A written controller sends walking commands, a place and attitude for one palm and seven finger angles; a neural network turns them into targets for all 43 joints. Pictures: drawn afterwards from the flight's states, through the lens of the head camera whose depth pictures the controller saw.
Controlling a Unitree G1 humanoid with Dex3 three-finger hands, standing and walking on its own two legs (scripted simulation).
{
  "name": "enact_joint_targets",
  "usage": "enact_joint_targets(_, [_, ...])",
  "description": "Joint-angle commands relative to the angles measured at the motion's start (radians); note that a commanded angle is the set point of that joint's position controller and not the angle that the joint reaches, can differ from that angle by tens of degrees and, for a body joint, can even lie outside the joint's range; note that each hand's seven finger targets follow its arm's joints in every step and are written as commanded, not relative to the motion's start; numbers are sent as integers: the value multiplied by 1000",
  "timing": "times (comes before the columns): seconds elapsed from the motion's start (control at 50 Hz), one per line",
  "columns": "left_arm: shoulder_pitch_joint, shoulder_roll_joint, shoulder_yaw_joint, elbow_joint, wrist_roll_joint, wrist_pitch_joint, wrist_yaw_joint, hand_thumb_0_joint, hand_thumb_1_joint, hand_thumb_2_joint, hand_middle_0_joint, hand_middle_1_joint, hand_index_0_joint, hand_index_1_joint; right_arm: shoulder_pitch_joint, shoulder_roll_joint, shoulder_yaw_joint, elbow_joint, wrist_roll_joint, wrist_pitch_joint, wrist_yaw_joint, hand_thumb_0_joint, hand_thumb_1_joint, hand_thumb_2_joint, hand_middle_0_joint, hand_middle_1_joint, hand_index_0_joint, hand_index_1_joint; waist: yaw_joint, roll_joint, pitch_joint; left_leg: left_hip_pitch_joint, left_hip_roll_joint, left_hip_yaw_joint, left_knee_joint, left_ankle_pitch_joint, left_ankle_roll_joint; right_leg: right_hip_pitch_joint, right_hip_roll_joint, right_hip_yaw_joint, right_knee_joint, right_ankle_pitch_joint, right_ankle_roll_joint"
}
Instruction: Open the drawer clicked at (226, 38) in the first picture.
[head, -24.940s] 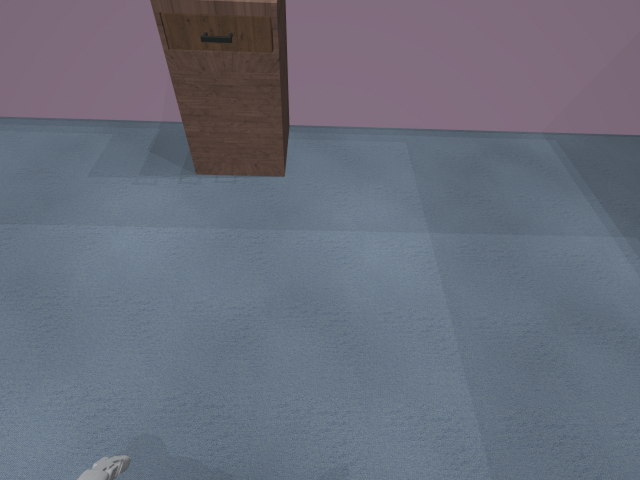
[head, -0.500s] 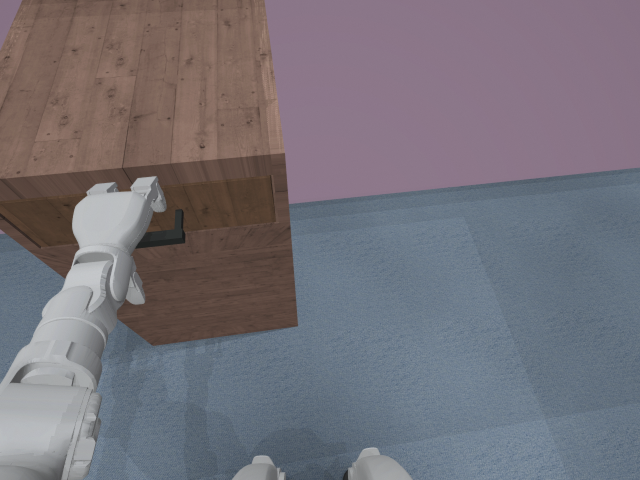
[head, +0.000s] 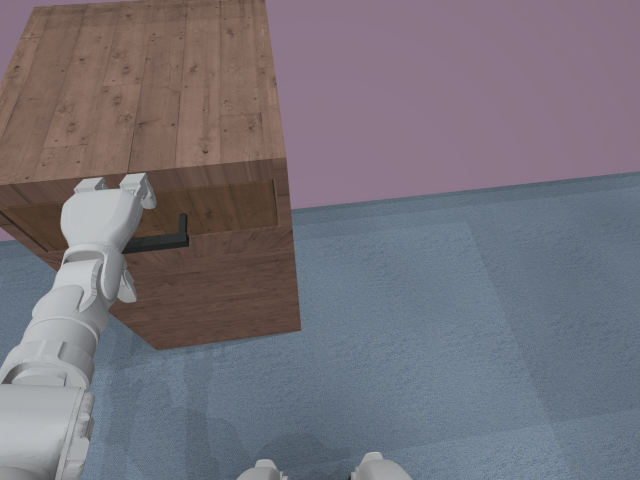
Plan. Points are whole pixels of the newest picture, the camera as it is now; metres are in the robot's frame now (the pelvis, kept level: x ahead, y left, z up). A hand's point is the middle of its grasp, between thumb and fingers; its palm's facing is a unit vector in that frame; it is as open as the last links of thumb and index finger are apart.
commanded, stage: re-aim the fingers above the handle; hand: left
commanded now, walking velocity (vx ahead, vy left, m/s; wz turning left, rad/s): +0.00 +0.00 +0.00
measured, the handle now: (152, 233) +0.48 +0.25 -0.06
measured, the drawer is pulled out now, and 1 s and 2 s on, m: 0.00 0.00 0.00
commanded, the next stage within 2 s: lower the fingers behind the handle in 0.06 s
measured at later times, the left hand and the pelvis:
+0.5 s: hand (123, 240) +0.44 +0.26 +0.00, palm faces -0.01 -0.01 -1.00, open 13.6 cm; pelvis -0.01 +0.00 -0.01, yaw +1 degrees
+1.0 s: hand (125, 241) +0.43 +0.26 -0.01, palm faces +0.01 +0.03 -1.00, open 13.8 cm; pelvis -0.05 -0.01 -0.04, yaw +1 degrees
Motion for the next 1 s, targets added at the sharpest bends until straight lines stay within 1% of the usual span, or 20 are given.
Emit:
enact_joint_targets(0.0, [-480, 369, 116, -204, -34, 36, 52, 0, -500, 300, -300, -1200, -300, -1200, 106, -165, -59, -71, -2, -15, -10, 0, -900, -900, 200, 300, 200, 300, 4, 26, -418, 226, -16, 18, -91, 346, 20, 243, 4, -17, -92, 290, -14])
enact_joint_targets(0.04, [-482, 343, 98, -189, -37, 35, 42, 0, -500, 300, -300, -1200, -300, -1200, 110, -164, -59, -72, -5, -15, -9, 0, -900, -900, 200, 300, 200, 300, -2, 27, -404, 229, -16, 16, -94, 350, 21, 240, 5, -18, -96, 296, -18])
enact_joint_targets(0.08, [-443, 333, 93, -170, -33, 32, 35, 0, -500, 300, -300, -1200, -300, -1200, 112, -167, -61, -71, -5, -14, -7, 0, -900, -900, 200, 300, 200, 300, 9, 33, -393, 232, -16, 18, -94, 340, 18, 226, 6, -20, -93, 277, -20])
enact_joint_targets(0.14, [-489, 289, 58, -187, -26, 19, 36, 0, -500, 300, -300, -1200, -300, -1200, 119, -161, -65, -75, -6, -20, -6, 0, -900, -900, 200, 300, 200, 300, -9, 38, -394, 248, -13, 8, -92, 344, 18, 197, 7, -25, -95, 263, -23])
enact_joint_targets(0.16, [-467, 321, 85, -173, -18, 17, 40, 0, -500, 300, -300, -1200, -300, -1200, 121, -165, -64, -70, -6, -19, -6, 0, -900, -900, 200, 300, 200, 300, 0, 25, -405, 245, -11, 8, -89, 347, 18, 194, 8, -22, -89, 264, -20])
enact_joint_targets(0.18, [-440, 313, 80, -150, -23, 22, 38, 0, -500, 300, -300, -1200, -300, -1200, 120, -169, -62, -69, -10, -18, -3, 0, -900, -900, 200, 300, 200, 300, 7, 39, -368, 224, -13, 10, -88, 329, 15, 185, 8, -24, -86, 250, -24])
enact_joint_targets(0.24, [-476, 287, 60, -157, -13, 17, 43, 0, -500, 300, -300, -1200, -300, -1200, 123, -164, -64, -71, -9, -20, 0, 0, -900, -900, 200, 300, 200, 300, -7, 37, -386, 220, -12, 4, -80, 326, 15, 163, 7, -28, -79, 237, -26])
enact_joint_targets(0.32, [-458, 272, 49, -123, -3, 34, 57, 0, -500, 300, -300, -1200, -300, -1200, 133, -166, -66, -64, -14, -22, 5, 0, -900, -900, 200, 300, 200, 300, -4, 39, -381, 214, -9, 3, -69, 316, 13, 130, 10, -33, -67, 217, -27])
enact_joint_targets(0.38, [-459, 215, 8, -85, -6, 53, 58, 0, -500, 300, -300, -1200, -300, -1200, 141, -165, -67, -62, -13, -22, 10, 0, -900, -900, 200, 300, 200, 300, -19, 31, -349, 198, -9, 2, -61, 300, 12, 98, 12, -38, -65, 199, -27])
enact_joint_targets(0.42, [-470, 244, 19, -47, 0, 69, 58, 0, -500, 300, -300, -1200, -300, -1200, 141, -171, -63, -57, -11, -21, 9, 0, -900, -900, 200, 300, 200, 300, -29, 1, -332, 169, -8, 1, -61, 269, 17, 90, 10, -34, -70, 178, -25])
enact_joint_targets(0.46, [-493, 259, 20, -43, 7, 77, 54, 0, -500, 300, -300, -1200, -300, -1200, 147, -172, -60, -61, -9, -19, 5, 0, -900, -900, 200, 300, 200, 300, -31, -11, -365, 155, -11, 2, -55, 266, 19, 102, 8, -31, -60, 184, -21])
enact_joint_targets(0.52, [-489, 226, -14, -1, 7, 97, 44, 0, -500, 300, -300, -1200, -300, -1200, 149, -172, -56, -61, -8, -22, 4, 0, -900, -900, 200, 300, 200, 300, -37, -1, -316, 129, -13, 6, -55, 213, 20, 73, 7, -31, -69, 137, -23])
enact_joint_targets(0.6, [-523, 227, -31, 35, 9, 111, 30, 0, -500, 300, -300, -1200, -300, -1200, 151, -171, -47, -68, -4, -25, -1, 0, -900, -900, 200, 300, 200, 300, -53, -18, -307, 87, -15, 5, -45, 155, 25, 46, 5, -28, -65, 91, -19])
enact_joint_targets(0.66, [-519, 261, -18, 75, 6, 113, 14, 0, -500, 300, -300, -1200, -300, -1200, 153, -175, -38, -68, -2, -27, -6, 0, -900, -900, 200, 300, 200, 300, -53, -29, -290, 36, -18, 8, -32, 111, 29, 41, 1, -21, -58, 61, -17])
enact_joint_targets(0.74, [-536, 224, -52, 97, 5, 111, -4, 0, -500, 300, -300, -1200, -300, -1200, 157, -173, -34, -77, -2, -38, -9, 0, -900, -900, 200, 300, 200, 300, -66, -19, -271, 1, -20, 7, -13, 62, 29, -3, -1, -23, -45, 22, -19])
enact_joint_targets(0.78, [-515, 245, -43, 124, 8, 112, -8, 0, -500, 300, -300, -1200, -300, -1200, 155, -178, -30, -76, -2, -43, -12, 0, -900, -900, 200, 300, 200, 300, -62, -26, -252, -26, -19, 6, -2, 23, 30, -32, -1, -24, -34, -13, -18])
enact_joint_targets(0.84, [-563, 221, -69, 127, 8, 112, -15, 0, -500, 300, -300, -1200, -300, -1200, 160, -176, -28, -82, -1, -58, -15, 0, -900, -900, 200, 300, 200, 300, -85, -32, -252, -63, -20, 4, 16, -27, 32, -67, -4, -23, -24, -51, -16])
enact_joint_targets(0.88, [-559, 256, -54, 146, 14, 117, -17, 0, -500, 300, -300, -1200, -300, -1200, 163, -183, -23, -81, 0, -64, -18, 0, -900, -900, 200, 300, 200, 300, -79, -31, -263, -90, -20, 5, 30, -54, 32, -79, -5, -20, -9, -75, -15])
enact_joint_targets(0.94, [-581, 236, -75, 159, 4, 128, -29, 0, -500, 300, -300, -1200, -300, -1200, 165, -183, -20, -85, 1, -76, -19, 0, -900, -900, 200, 300, 200, 300, -94, -27, -255, -120, -20, 7, 44, -88, 33, -105, -7, -19, -4, -102, -14])
enact_joint_targets(0.98, [-569, 273, -64, 189, 9, 137, -36, 0, -500, 300, -300, -1200, -300, -1200, 165, -191, -12, -89, 4, -79, -23, 0, -900, -900, 200, 300, 200, 300, -87, -41, -258, -152, -22, 6, 54, -116, 34, -111, -7, -17, 8, -133, -12])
